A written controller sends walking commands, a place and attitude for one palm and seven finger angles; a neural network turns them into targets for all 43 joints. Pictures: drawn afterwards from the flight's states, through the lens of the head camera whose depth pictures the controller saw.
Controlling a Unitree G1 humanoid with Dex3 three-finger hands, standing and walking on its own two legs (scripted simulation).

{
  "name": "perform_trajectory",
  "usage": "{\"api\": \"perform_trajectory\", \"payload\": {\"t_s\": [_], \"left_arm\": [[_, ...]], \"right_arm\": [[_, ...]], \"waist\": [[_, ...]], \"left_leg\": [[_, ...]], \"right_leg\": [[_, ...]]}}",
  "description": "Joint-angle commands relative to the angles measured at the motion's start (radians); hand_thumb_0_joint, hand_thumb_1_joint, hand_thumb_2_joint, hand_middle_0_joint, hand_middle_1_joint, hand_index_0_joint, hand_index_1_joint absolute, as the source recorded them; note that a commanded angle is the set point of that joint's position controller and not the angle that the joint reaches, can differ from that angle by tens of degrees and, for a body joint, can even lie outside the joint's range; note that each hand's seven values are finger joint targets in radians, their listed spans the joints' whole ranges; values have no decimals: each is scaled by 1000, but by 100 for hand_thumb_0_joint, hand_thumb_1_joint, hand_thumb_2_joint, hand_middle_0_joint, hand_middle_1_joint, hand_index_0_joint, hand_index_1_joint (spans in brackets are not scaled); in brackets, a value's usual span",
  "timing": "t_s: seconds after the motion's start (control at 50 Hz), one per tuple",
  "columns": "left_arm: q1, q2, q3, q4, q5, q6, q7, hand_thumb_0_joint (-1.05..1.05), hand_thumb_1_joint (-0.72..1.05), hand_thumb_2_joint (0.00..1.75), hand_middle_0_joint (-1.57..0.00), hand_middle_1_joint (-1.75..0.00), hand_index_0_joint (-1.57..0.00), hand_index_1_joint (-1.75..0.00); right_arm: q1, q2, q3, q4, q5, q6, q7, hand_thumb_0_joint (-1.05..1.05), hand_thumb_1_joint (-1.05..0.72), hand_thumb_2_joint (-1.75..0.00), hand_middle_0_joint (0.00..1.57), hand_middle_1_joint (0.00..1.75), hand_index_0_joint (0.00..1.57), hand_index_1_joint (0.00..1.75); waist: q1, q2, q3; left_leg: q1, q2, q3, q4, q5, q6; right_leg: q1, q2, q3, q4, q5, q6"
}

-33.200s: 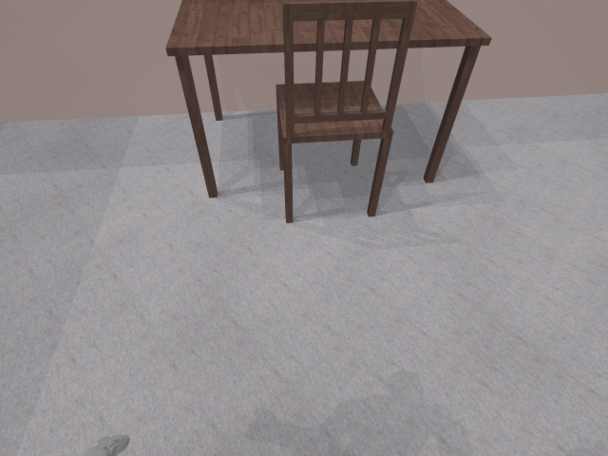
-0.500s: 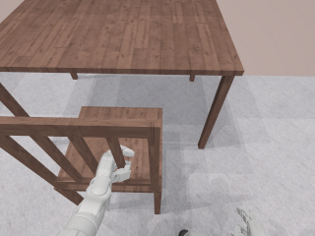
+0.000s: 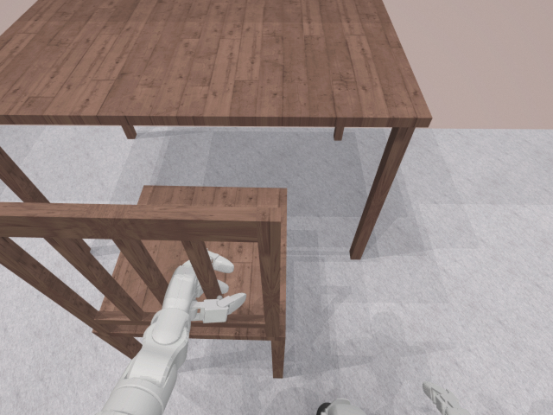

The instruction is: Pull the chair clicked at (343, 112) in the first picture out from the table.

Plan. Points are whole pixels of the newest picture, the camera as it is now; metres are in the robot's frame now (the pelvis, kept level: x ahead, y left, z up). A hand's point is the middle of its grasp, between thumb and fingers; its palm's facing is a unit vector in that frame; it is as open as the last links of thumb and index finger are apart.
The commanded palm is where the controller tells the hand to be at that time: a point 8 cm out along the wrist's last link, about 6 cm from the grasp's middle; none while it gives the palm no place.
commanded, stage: open the thumb and straighten the fingers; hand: left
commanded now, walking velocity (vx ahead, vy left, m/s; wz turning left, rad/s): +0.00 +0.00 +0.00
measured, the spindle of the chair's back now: (157, 284) +0.33 +0.20 -0.04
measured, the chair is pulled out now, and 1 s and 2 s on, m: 0.23 0.23 0.23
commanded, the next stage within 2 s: draw the fingers out of the gap in 0.50 s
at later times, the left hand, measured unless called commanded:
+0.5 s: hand (214, 301) +0.30 +0.11 -0.05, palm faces -0.08 -0.98 -0.17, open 17.0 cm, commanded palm +0.29 +0.15 -0.03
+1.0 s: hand (200, 351) +0.23 +0.12 -0.06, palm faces -0.08 -0.98 -0.16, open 17.5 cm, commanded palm +0.21 +0.17 -0.03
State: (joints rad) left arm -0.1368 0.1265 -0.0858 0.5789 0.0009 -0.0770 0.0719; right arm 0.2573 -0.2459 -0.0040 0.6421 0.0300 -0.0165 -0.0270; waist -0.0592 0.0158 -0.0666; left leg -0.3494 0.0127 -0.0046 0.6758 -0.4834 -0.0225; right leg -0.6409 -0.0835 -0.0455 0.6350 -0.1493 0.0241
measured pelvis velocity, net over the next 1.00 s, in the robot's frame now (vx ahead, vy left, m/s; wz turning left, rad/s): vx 0.02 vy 0.00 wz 0.03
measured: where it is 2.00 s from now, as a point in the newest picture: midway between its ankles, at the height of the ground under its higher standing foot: outside the picture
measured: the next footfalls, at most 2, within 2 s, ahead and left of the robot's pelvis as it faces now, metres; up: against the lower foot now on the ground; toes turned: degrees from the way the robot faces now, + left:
none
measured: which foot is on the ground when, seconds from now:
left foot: down 0.00-1.00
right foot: down 0.00-1.00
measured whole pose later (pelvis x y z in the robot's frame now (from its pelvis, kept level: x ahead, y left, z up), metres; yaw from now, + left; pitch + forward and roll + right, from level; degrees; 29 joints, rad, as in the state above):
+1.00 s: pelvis +0.02 +0.00 -0.03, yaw +2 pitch +14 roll +0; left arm 0.35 0.16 -0.12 -0.02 0.00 0.11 0.02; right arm 0.25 -0.25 0.02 0.46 0.03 -0.09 -0.06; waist -0.04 0.05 -0.14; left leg -0.52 0.01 -0.04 0.91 -0.62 -0.02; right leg -0.81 -0.10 -0.07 0.87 -0.29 0.03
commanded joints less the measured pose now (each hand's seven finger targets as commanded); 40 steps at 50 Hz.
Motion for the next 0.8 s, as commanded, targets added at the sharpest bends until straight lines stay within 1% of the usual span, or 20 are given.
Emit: {"api": "perform_trajectory", "payload": {"t_s": [0.0,0.02,0.06,0.1,0.16,0.18,0.22,0.24,0.28,0.34,0.38,0.4,0.44,0.5,0.56,0.58,0.6,0.68,0.76,0.78], "left_arm": [[-162,82,70,-215,-19,-10,-12,0,-55,20,-43,-123,-43,-123],[-194,97,84,-215,-30,2,-12,0,-55,20,-40,-116,-40,-116],[-219,45,48,-258,-42,15,-20,0,-55,20,-35,-101,-35,-101],[-200,66,68,-262,-50,24,-27,0,-55,20,-30,-87,-30,-87],[-239,53,45,-291,-47,35,-41,0,-55,20,-22,-65,-22,-65],[-275,74,53,-309,-42,37,-41,0,-55,20,-20,-58,-20,-58],[-229,124,98,-306,-35,46,-41,0,-55,20,-15,-43,-15,-43],[-208,112,91,-322,-33,50,-42,0,-55,20,-13,-36,-13,-36],[-142,145,130,-309,-30,58,-45,0,-55,20,-7,-22,-7,-22],[-139,110,95,-372,-32,65,-49,0,-55,20,0,0,0,0],[-113,84,67,-400,-33,73,-53,0,-55,20,0,0,0,0],[-108,79,60,-413,-39,77,-54,0,-55,20,0,0,0,0],[-77,82,60,-423,-38,86,-59,0,-55,20,0,0,0,0],[-92,81,45,-467,-30,94,-53,0,-55,20,0,0,0,0],[-107,112,66,-482,-24,102,-46,0,-55,20,0,0,0,0],[-5,170,136,-423,-18,108,-44,0,-55,20,0,0,0,0],[40,133,106,-454,-20,107,-50,0,-55,20,0,0,0,0],[153,115,81,-563,-21,110,-55,0,-55,20,0,0,0,0],[251,109,56,-652,-28,115,-60,0,-55,20,0,0,0,0],[276,127,67,-659,-22,117,-58,0,-55,20,0,0,0,0]], "right_arm": [[-30,-123,-38,-149,-1,-52,-1,0,-90,-90,20,30,20,30],[-32,-129,-37,-150,3,-51,-4,0,-90,-90,20,30,20,30],[-30,-128,-41,-162,2,-58,-7,0,-90,-90,20,30,20,30],[-28,-139,-43,-169,5,-64,-13,0,-90,-90,20,30,20,30],[-28,-138,-41,-177,7,-71,-20,0,-90,-90,20,30,20,30],[-24,-141,-40,-176,4,-74,-23,0,-90,-90,20,30,20,30],[-19,-142,-39,-181,3,-75,-27,0,-90,-90,20,30,20,30],[-18,-139,-38,-187,2,-75,-28,0,-90,-90,20,30,20,30],[-17,-140,-39,-194,1,-70,-27,0,-90,-90,20,30,20,30],[-23,-131,-36,-210,3,-71,-24,0,-90,-90,20,30,20,30],[-25,-130,-39,-217,3,-77,-25,0,-90,-90,20,30,20,30],[-23,-130,-36,-218,4,-80,-25,0,-90,-90,20,30,20,30],[-26,-134,-36,-224,4,-82,-26,0,-90,-90,20,30,20,30],[-23,-133,-37,-224,2,-89,-31,0,-90,-90,20,30,20,30],[-23,-136,-34,-224,0,-91,-35,0,-90,-90,20,30,20,30],[-21,-140,-37,-227,-3,-88,-37,0,-90,-90,20,30,20,30],[-26,-132,-33,-238,-1,-86,-33,0,-90,-90,20,30,20,30],[-44,-123,-33,-277,0,-90,-26,0,-90,-90,20,30,20,30],[-49,-121,-31,-301,4,-102,-29,0,-90,-90,20,30,20,30],[-47,-123,-32,-303,4,-106,-33,0,-90,-90,20,30,20,30]], "waist": [[23,-2,-296],[11,-35,-280],[-1,-70,-303],[0,-117,-300],[-11,-91,-291],[-13,-74,-298],[2,-76,-314],[5,-84,-334],[19,-86,-336],[9,-65,-340],[2,-52,-344],[-4,-74,-342],[-4,-84,-331],[-11,-57,-336],[-12,-68,-333],[14,-87,-320],[17,-64,-335],[28,-28,-359],[13,-72,-327],[13,-70,-307]], "left_leg": [[-252,-26,48,-104,284,3],[-272,-24,45,-94,265,3],[-281,-25,43,-83,255,7],[-304,-25,41,-71,242,9],[-314,-30,44,-52,214,11],[-313,-33,42,-47,213,12],[-323,-34,40,-38,229,13],[-324,-37,42,-32,240,13],[-344,-37,47,-22,254,12],[-343,-38,50,-9,256,12],[-332,-36,50,1,275,12],[-338,-36,47,4,269,13],[-348,-37,45,9,263,14],[-332,-38,45,19,272,16],[-341,-41,39,25,259,16],[-367,-42,40,29,263,15],[-361,-44,46,30,272,15],[-355,-43,47,36,294,11],[-372,-41,42,50,260,17],[-375,-40,39,54,262,15]], "right_leg": [[417,21,-10,34,95,-43],[395,22,-11,40,79,-39],[390,24,-10,50,71,-34],[383,25,-11,64,54,-30],[345,24,-7,72,16,-25],[347,21,-4,75,15,-27],[363,21,-4,92,31,-28],[377,21,-2,97,48,-28],[392,19,0,107,77,-30],[384,16,2,111,88,-29],[379,18,-3,116,110,-31],[379,18,-4,116,111,-28],[373,18,-8,120,104,-26],[361,17,-10,125,113,-25],[356,16,-11,130,95,-23],[368,17,-11,141,99,-28],[371,14,-9,145,114,-29],[388,11,-11,152,137,-35],[365,15,-12,147,97,-26],[354,16,-16,150,96,-30]]}}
